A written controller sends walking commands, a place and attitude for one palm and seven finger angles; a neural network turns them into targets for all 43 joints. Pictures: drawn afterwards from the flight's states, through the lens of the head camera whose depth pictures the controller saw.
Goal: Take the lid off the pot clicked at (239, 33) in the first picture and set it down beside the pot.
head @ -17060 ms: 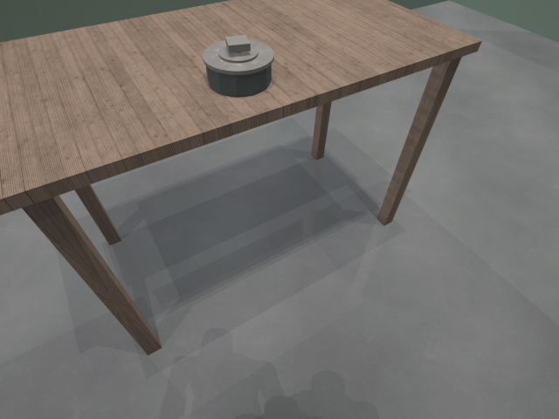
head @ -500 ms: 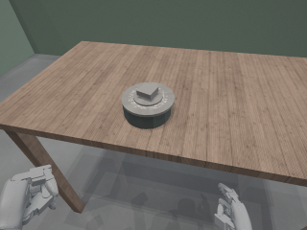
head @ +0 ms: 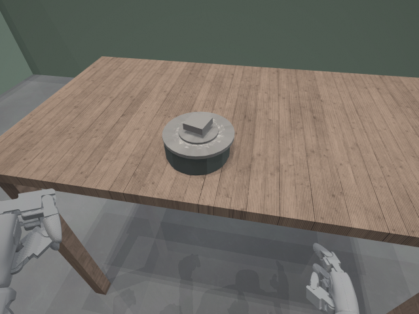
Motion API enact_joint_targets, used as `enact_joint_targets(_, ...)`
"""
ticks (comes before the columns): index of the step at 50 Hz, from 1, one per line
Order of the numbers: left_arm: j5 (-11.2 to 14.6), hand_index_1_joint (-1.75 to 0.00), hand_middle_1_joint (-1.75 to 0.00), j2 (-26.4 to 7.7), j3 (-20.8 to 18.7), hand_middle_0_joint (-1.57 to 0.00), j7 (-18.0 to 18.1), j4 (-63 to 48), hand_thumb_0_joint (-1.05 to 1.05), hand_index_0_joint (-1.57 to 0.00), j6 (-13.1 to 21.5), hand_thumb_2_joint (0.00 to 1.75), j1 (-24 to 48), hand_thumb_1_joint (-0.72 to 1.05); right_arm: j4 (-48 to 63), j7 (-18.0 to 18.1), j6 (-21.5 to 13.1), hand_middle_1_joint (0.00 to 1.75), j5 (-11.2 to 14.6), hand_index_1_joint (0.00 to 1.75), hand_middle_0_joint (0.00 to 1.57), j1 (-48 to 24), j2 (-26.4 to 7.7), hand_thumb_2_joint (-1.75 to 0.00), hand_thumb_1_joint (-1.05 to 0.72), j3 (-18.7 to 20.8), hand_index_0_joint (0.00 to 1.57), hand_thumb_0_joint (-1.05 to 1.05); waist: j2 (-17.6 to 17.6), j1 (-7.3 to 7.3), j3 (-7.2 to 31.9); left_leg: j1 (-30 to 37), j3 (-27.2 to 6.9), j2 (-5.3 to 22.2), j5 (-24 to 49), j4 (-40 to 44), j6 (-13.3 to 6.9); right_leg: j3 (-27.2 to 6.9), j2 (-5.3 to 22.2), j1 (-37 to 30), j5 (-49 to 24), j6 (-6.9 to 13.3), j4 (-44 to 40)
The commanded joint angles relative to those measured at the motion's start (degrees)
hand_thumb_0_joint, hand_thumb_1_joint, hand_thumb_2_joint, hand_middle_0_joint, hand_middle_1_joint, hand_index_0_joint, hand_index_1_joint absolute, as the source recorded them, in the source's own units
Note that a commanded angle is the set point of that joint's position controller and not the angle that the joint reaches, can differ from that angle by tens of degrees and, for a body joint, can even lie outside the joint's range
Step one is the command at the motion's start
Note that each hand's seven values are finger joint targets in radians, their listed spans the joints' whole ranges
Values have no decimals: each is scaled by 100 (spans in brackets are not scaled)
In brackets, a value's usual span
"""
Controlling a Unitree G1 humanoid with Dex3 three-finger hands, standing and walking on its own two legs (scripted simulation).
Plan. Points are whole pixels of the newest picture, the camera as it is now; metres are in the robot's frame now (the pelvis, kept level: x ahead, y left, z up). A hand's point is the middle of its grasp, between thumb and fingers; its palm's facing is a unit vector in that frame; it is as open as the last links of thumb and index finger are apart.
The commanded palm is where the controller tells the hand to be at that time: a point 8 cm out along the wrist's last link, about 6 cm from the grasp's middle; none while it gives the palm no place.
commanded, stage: raise the hand higher, near the body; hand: left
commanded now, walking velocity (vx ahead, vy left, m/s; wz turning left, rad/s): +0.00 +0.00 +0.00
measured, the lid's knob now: (198, 123) +0.45 +0.09 +0.16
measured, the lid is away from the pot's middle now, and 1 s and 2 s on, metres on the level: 0.00 0.00 0.00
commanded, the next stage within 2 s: reach forward and open the fingers in 0.28 s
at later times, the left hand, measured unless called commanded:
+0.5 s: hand (43, 192) +0.18 +0.24 +0.23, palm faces +0.49 -0.48 -0.73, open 3.1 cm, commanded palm +0.13 +0.27 +0.25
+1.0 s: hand (45, 181) +0.22 +0.27 +0.21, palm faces -0.03 +0.07 -1.00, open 4.9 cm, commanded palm +0.19 +0.26 +0.27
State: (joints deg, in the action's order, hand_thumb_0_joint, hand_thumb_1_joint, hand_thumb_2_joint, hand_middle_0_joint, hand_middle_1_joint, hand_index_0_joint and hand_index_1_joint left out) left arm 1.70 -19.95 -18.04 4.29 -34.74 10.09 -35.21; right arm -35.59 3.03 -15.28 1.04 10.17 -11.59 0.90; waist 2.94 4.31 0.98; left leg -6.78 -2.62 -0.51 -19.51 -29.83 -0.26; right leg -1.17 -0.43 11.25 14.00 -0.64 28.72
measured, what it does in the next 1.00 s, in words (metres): stands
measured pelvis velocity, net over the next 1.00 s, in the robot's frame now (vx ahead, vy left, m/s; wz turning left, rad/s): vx -0.03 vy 0.00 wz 0.03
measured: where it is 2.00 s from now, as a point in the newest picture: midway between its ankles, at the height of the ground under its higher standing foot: outside the picture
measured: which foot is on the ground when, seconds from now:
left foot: down 0.00-1.00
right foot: down 0.00-1.00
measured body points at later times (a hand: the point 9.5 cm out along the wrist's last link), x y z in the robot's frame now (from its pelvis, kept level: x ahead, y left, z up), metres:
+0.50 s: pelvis -0.01 +0.00 +0.00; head -0.02 -0.02 +0.45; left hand +0.15 +0.26 +0.27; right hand +0.20 -0.20 -0.08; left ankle -0.03 +0.12 -0.74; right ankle +0.02 -0.13 -0.74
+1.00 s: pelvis -0.03 +0.00 +0.00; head -0.03 -0.05 +0.45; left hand +0.22 +0.27 +0.26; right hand +0.21 -0.20 -0.08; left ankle -0.03 +0.12 -0.74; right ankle +0.02 -0.13 -0.74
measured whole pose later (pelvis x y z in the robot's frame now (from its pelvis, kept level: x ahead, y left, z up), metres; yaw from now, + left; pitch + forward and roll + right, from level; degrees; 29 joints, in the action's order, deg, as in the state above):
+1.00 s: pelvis -0.03 +0.00 +0.00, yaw +1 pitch -1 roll +0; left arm -38.8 -46.4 -9.5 -21.5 -21.8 -5.7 -2.2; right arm -30.9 0.3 1.4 3.3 6.7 -16.2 -2.2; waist 7.2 5.2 0.8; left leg -11.6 -3.5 -2.1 -14.7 -27.1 -0.8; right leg -0.3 1.4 15.4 9.7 -1.3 25.7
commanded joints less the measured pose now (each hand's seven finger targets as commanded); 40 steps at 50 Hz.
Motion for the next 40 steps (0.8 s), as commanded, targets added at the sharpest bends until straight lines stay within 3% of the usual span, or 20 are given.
enact_joint_targets(1, 67, -150, -150, -884, -718, -130, 105, -1242, 0, -130, 399, 90, 529, 90, 947, -19, -305, 30, -5, 30, 20, -768, -455, -90, -90, 88, 20, 0, 116, 29, 17, -411, 215, 153, 1376, 590, -72, 306, 113, -218, -629, 128, -411)
enact_joint_targets(5, 92, -150, -150, -852, -717, -130, 79, -1248, 0, -130, 391, 90, 817, 90, 940, -61, -274, 30, -9, 30, 20, -789, -455, -90, -90, 49, 20, 0, 211, 11, -44, -445, 194, 161, 1327, 629, -64, 318, 122, -202, -570, 141, -411)
enact_joint_targets(7, 135, -150, -150, -1117, -1030, -130, 108, -1320, 0, -130, 382, 90, 884, 90, 947, -74, -257, 30, -11, 30, 20, -850, -502, -90, -90, 78, 20, 0, 22, 33, 78, -394, 199, 181, 1276, 598, -68, 277, 104, -208, -551, 129, -447)
enact_joint_targets(8, 128, -150, -150, -946, -873, -130, 85, -1261, 0, -130, 390, 90, 988, 90, 938, -60, -240, 30, -20, 30, 20, -837, -441, -90, -90, 43, 20, 0, -29, 9, 33, -437, 221, 161, 1294, 628, -86, 313, 123, -209, -560, 134, -462)
enact_joint_targets(13, 151, -150, -150, -1022, -961, -130, 83, -1395, 0, -130, 407, 90, 1336, 90, 926, -93, -232, 30, -25, 30, 20, -859, -462, -90, -90, 15, 20, 0, 115, 15, 156, -391, 195, 165, 1311, 664, -71, 314, 140, -270, -535, 152, -449)
enact_joint_targets(17, 218, -150, -150, -1292, -1301, -130, 108, -1426, 0, -130, 386, 90, 1436, 90, 916, -103, -183, 30, 0, 30, 20, -879, -522, -90, -90, 45, 20, 0, 30, 42, 265, -319, 199, 186, 1332, 645, -67, 263, 129, -316, -565, 148, -468)
enact_joint_targets(19, 213, -150, -150, -1143, -1181, -130, 97, -1216, 0, -130, 387, 90, 1543, 90, 877, -77, -158, 30, 0, 30, 20, -854, -473, -90, -90, 23, 20, 0, -9, 35, 174, -381, 207, 176, 1341, 694, -79, 318, 152, -322, -549, 153, -482)
enact_joint_targets(20, -1926, -146, -146, -2479, -1002, -130, 245, -1326, 0, -130, -220, 92, 1519, 88, 1085, -161, 277, 30, -223, 30, 20, -1055, -896, -90, -90, -36, 20, 0, 343, 218, 117, -1197, 380, 68, 1416, 647, -21, 238, 128, -73, -666, 98, -204)
enact_joint_targets(21, -1913, -143, -143, -1986, -863, -129, 322, -1771, 0, -129, -508, 94, 1724, 85, 1417, -248, 513, 30, -205, 30, 20, -1176, -731, -90, -90, -13, 20, 0, 603, 166, 136, -1247, 428, 43, 1545, 610, 15, 408, 189, -100, -662, 161, -113)
enact_joint_targets(22, -1884, -139, -139, -2267, -1023, -129, 387, -2096, 0, -129, -622, 96, 1903, 83, 1535, -281, 587, 30, -123, 30, 20, -1278, -806, -90, -90, 3, 20, 0, 665, 140, 333, -1209, 428, 80, 1575, 499, 21, 362, 178, -140, -647, 170, -35)
enact_joint_targets(23, -2398, -136, -136, -2151, -777, -128, 382, -1786, 0, -128, -788, 98, 1841, 81, 1460, -321, 705, 30, -166, 30, 20, -1181, -726, -90, -90, 5, 20, 0, 763, 203, 224, -1262, 451, 65, 1474, 512, 19, 388, 161, 10, -469, 193, 8)
enact_joint_targets(24, -2737, -132, -132, -2342, -922, -128, 375, -1611, 0, -128, -989, 100, 1406, 79, 1512, -371, 870, 30, -181, 30, 20, -1078, -803, -90, -90, 61, 20, 0, 582, 281, 442, -1164, 430, 81, 1624, 455, -2, 385, 125, -83, -624, 203, 21)
enact_joint_targets(26, -3202, -125, -125, -2753, -1015, -127, 278, -1531, 0, -127, -1366, 105, 1362, 75, 1642, -434, 1264, 30, -137, 30, 20, -1176, -924, -90, -90, 46, 20, 0, 269, 281, 673, -1160, 426, 36, 1653, 372, -29, 260, 131, -164, -735, 195, -22)
enact_joint_targets(27, -3319, -122, -122, -3158, -1206, -127, 195, -1659, 0, -127, -1473, 107, 1445, 72, 1790, -452, 1365, 30, -30, 30, 20, -1325, -984, -90, -90, 40, 20, 0, 147, 243, 879, -1032, 412, 61, 1615, 295, -26, 156, 88, -273, -761, 193, 8)
enact_joint_targets(29, -3773, -115, -115, -3222, -962, -125, -56, -1185, 0, -125, -1629, 111, 1938, 67, 1723, -438, 1558, 30, -23, 30, 20, -1299, -975, -90, -90, 33, 20, 0, -96, 182, 933, -1060, 379, 53, 1616, 303, -90, 202, 121, -101, -697, 154, -43)
enact_joint_targets(31, -4017, -107, -107, -3475, -916, -124, -344, -694, 0, -124, -1756, 115, 2060, 61, 1651, -430, 1661, 30, 69, 30, 20, -1285, -1053, -90, -90, 33, 20, 0, -222, 156, 859, -1044, 305, 52, 1544, 350, -96, 178, 143, -21, -664, 100, -156)
enact_joint_targets(32, -3968, -104, -104, -3703, -1035, -123, -520, -673, 0, -123, -1783, 117, 2027, 58, 1785, -448, 1651, 30, 177, 30, 20, -1442, -1066, -90, -90, 39, 20, 0, -284, 156, 1038, -867, 291, 26, 1576, 256, -109, 101, 108, -176, -810, 91, -157)
enact_joint_targets(36, -4038, -90, -90, -3604, -571, -120, -1183, -252, 0, -120, -1725, 126, 2692, 44, 1594, -384, 1601, 30, 244, 30, 20, -1322, -1043, -90, -90, 24, 20, 0, -172, 112, 984, -799, 212, -11, 1635, 475, -125, 256, 163, -105, -860, 2, -331)
enact_joint_targets(38, -3967, -83, -83, -3706, -482, -118, -1469, -593, 0, -118, -1639, 130, 3144, 36, 1666, -387, 1516, 30, 263, 30, 20, -1384, -1016, -90, -90, 0, 20, 0, 12, 118, 1349, -586, 185, -58, 1932, 451, -159, 280, 167, -307, -1141, 1, -328)
enact_joint_targets(40, -3959, -76, -76, -3747, -401, -116, -1703, -242, 0, -116, -1629, 134, 3343, 28, 1528, -330, 1449, 30, 239, 30, 20, -1284, -1018, -90, -90, -16, 20, 0, -50, 82, 1112, -593, 136, -58, 1887, 583, -156, 323, 139, -277, -1053, -8, -436)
